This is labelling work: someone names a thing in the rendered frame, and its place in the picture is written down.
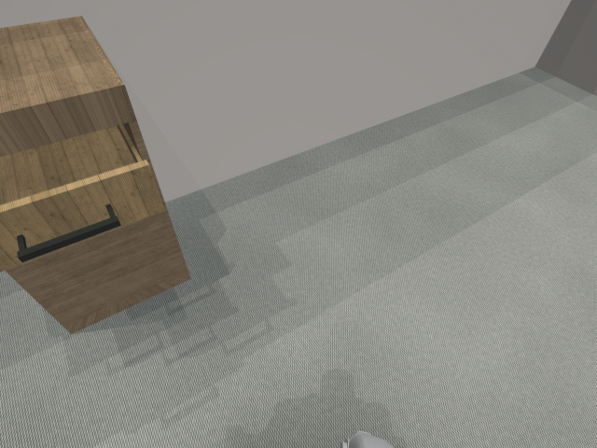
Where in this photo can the handle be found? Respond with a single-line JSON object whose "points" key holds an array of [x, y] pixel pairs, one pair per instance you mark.
{"points": [[35, 251]]}

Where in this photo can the cabinet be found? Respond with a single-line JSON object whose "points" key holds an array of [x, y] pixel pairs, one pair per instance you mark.
{"points": [[56, 83]]}

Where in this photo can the drawer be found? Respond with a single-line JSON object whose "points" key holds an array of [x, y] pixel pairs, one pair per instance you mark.
{"points": [[51, 190]]}

